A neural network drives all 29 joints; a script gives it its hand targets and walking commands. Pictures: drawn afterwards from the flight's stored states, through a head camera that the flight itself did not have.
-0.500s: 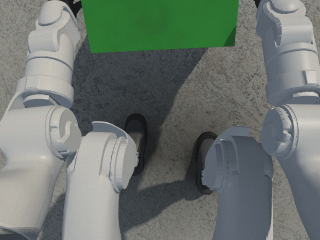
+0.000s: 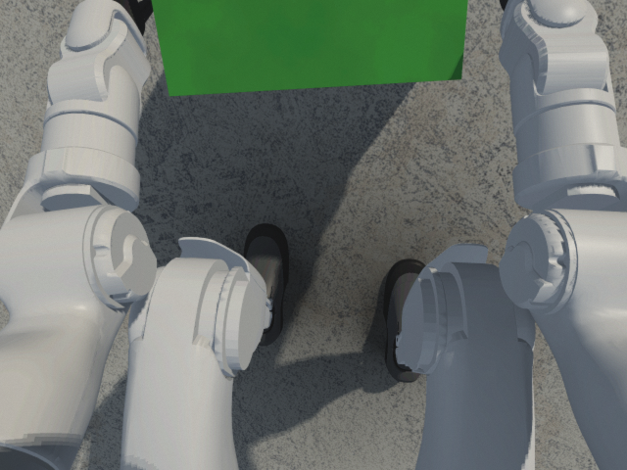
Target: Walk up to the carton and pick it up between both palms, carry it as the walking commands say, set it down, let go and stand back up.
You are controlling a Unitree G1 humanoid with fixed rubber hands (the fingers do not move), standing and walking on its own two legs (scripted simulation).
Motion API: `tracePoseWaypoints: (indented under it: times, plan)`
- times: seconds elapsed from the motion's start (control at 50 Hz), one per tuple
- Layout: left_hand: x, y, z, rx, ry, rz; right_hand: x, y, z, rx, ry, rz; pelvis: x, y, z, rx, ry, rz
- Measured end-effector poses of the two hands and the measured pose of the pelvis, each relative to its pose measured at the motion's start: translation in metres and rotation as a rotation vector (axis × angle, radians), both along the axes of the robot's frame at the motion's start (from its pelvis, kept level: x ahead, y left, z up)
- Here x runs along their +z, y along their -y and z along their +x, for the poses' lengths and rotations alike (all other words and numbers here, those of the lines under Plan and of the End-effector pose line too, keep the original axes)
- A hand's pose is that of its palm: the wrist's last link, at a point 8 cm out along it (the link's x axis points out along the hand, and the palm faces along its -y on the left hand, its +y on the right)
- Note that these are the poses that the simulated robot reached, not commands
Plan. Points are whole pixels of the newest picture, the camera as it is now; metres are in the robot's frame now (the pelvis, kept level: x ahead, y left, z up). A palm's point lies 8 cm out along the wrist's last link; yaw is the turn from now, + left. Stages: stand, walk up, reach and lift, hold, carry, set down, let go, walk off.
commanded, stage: set down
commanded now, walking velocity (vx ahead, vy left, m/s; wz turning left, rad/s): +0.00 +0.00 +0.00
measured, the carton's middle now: (314, 6) +0.56 +0.03 -0.24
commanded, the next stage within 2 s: none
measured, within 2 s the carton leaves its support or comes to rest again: rests again in 0.46 s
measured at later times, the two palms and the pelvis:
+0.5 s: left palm (130, 34) +0.51 +0.21 -0.17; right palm (518, 11) +0.53 -0.17 -0.19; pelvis +0.00 +0.00 +0.00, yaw -1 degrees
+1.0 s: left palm (95, 35) +0.51 +0.24 -0.15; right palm out of the picture +0.55 -0.20 -0.15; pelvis -0.01 +0.00 +0.00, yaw -1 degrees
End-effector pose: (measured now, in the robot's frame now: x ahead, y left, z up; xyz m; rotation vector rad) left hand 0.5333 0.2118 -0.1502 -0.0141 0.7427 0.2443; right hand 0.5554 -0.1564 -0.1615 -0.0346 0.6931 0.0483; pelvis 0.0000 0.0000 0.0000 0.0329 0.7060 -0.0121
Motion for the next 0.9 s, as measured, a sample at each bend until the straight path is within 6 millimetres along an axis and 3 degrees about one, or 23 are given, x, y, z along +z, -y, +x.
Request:
tracePoseWaypoints:
  times: [0.36,0.52,0.78,0.9]
  plan:
    - [-0.002,0.000,-0.002,0.006,0.030,0.008,-0.002,0.001,-0.001,0.020,0.019,-0.027,-0.001,-0.001,0.002,0.001,0.014,-0.004]
    - [-0.022,-0.003,-0.021,-0.006,-0.033,0.051,-0.027,0.010,-0.023,-0.024,-0.039,-0.083,0.000,-0.001,-0.002,-0.008,0.040,-0.005]
    - [-0.021,-0.014,-0.030,0.026,-0.029,0.060,-0.012,0.041,-0.017,-0.082,-0.025,-0.106,-0.003,-0.003,-0.011,-0.018,0.072,-0.004]
    - [-0.018,-0.025,-0.032,0.040,-0.013,0.065,-0.009,0.047,-0.014,-0.072,-0.015,-0.105,-0.002,-0.002,-0.012,-0.018,0.082,-0.002]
